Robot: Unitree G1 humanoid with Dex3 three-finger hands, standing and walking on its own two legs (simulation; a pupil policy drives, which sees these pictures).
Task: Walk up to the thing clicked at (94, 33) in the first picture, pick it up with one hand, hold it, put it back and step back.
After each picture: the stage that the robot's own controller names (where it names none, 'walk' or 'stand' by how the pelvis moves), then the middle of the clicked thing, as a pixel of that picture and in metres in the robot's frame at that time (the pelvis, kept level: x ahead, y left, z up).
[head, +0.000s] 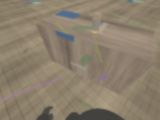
stand; (95, 27) +0.78 +0.03 +0.13
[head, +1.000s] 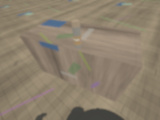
walk; (76, 35) +0.66 +0.21 +0.15
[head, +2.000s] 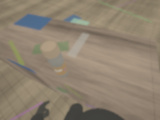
stand; (57, 62) +0.30 +0.22 +0.15
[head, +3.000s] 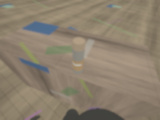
walk; (78, 58) +0.36 +0.12 +0.15
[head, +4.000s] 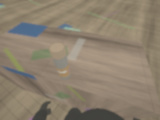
stand; (62, 64) +0.30 +0.20 +0.15
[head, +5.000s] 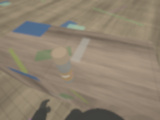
stand; (65, 68) +0.29 +0.16 +0.14
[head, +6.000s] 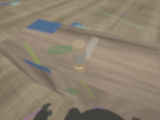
stand; (79, 60) +0.34 +0.10 +0.14
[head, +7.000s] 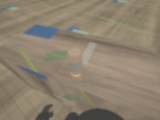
stand; (76, 67) +0.30 +0.12 +0.13
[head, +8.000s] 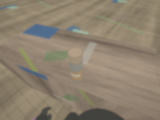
stand; (76, 68) +0.30 +0.12 +0.13
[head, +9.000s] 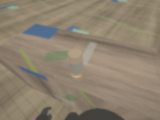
stand; (76, 68) +0.30 +0.11 +0.13
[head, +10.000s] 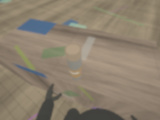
rise first; (74, 65) +0.31 +0.12 +0.13
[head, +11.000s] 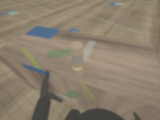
go down; (77, 61) +0.34 +0.12 +0.14
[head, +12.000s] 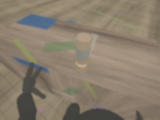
rise first; (82, 57) +0.34 +0.08 +0.18
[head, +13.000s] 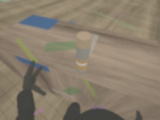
rise first; (82, 56) +0.34 +0.09 +0.19
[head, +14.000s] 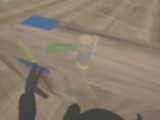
rise first; (83, 59) +0.33 +0.08 +0.18
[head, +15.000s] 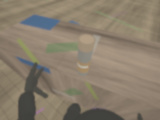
rise first; (84, 58) +0.33 +0.08 +0.18
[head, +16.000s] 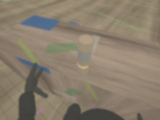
rise first; (83, 59) +0.33 +0.08 +0.18
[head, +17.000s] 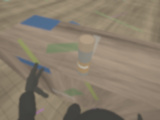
go down; (84, 59) +0.33 +0.08 +0.18
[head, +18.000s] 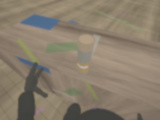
rise first; (84, 58) +0.33 +0.08 +0.18
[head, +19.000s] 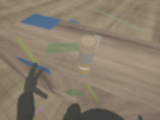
rise first; (85, 60) +0.32 +0.08 +0.18
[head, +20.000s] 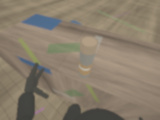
rise first; (86, 61) +0.32 +0.07 +0.18
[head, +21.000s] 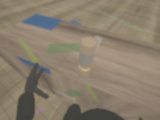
rise first; (85, 61) +0.32 +0.08 +0.18
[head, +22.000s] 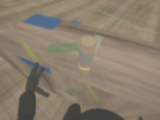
rise first; (85, 60) +0.32 +0.08 +0.18
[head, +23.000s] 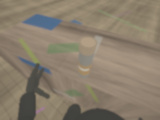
rise first; (85, 61) +0.32 +0.08 +0.17
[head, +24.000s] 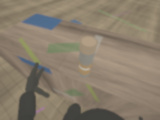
rise first; (85, 60) +0.32 +0.07 +0.18
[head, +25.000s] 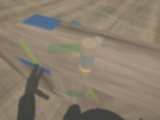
rise first; (86, 62) +0.31 +0.07 +0.17
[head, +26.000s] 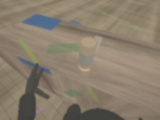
rise first; (85, 61) +0.31 +0.07 +0.18
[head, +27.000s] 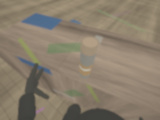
rise first; (86, 61) +0.31 +0.07 +0.18
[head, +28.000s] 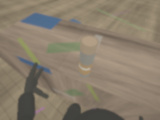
rise first; (86, 60) +0.32 +0.07 +0.18
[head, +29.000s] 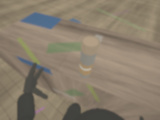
rise first; (87, 60) +0.32 +0.07 +0.18
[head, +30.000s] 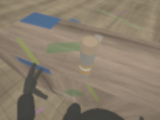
rise first; (86, 61) +0.32 +0.07 +0.18
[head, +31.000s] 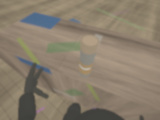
rise first; (86, 60) +0.32 +0.07 +0.18
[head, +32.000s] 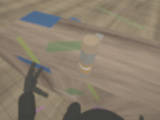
rise first; (87, 60) +0.32 +0.07 +0.18
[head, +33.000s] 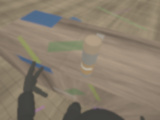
rise first; (88, 60) +0.32 +0.06 +0.18
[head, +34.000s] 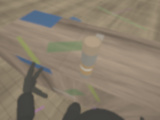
rise first; (88, 61) +0.31 +0.06 +0.18
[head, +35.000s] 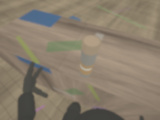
rise first; (87, 60) +0.32 +0.06 +0.18
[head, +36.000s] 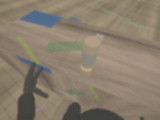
rise first; (87, 61) +0.31 +0.06 +0.18
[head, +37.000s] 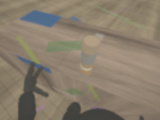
rise first; (87, 60) +0.32 +0.06 +0.18
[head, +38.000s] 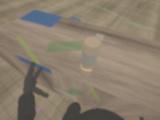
rise first; (88, 61) +0.31 +0.06 +0.18
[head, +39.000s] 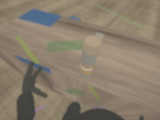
rise first; (88, 60) +0.32 +0.06 +0.18
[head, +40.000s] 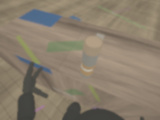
rise first; (88, 61) +0.31 +0.06 +0.18
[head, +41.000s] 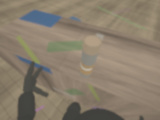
rise first; (88, 60) +0.32 +0.06 +0.18
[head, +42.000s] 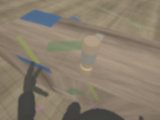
rise first; (87, 60) +0.32 +0.06 +0.18
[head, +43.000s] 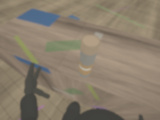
rise first; (86, 60) +0.32 +0.06 +0.18
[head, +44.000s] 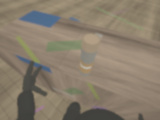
go down; (87, 59) +0.33 +0.07 +0.18
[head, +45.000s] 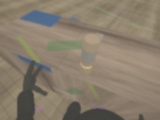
go down; (87, 58) +0.33 +0.06 +0.18
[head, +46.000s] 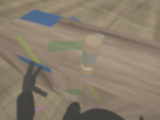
go down; (88, 60) +0.32 +0.06 +0.18
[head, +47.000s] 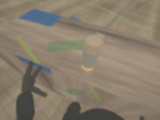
rise first; (89, 60) +0.32 +0.06 +0.18
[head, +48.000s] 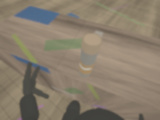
rise first; (87, 59) +0.32 +0.06 +0.18
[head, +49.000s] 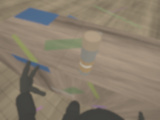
go down; (87, 57) +0.33 +0.06 +0.19
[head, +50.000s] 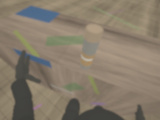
go down; (88, 51) +0.36 +0.07 +0.20
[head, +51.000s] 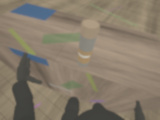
go down; (85, 47) +0.37 +0.07 +0.21
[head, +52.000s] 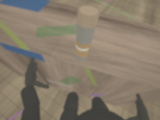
rise first; (83, 39) +0.39 +0.08 +0.24
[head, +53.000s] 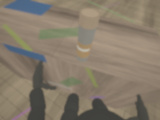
go down; (85, 40) +0.39 +0.07 +0.24
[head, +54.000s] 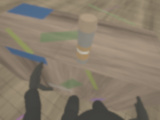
rise first; (84, 43) +0.38 +0.07 +0.23
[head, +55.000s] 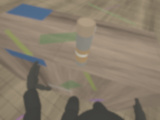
rise first; (83, 46) +0.37 +0.09 +0.22
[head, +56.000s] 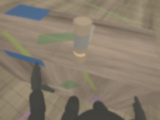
rest palm; (80, 46) +0.37 +0.09 +0.22
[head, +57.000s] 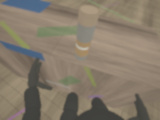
go down; (84, 39) +0.39 +0.08 +0.25
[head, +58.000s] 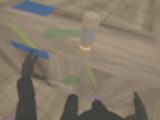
go down; (86, 40) +0.41 +0.08 +0.23
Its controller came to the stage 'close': yes
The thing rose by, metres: 0.00
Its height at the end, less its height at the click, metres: +0.00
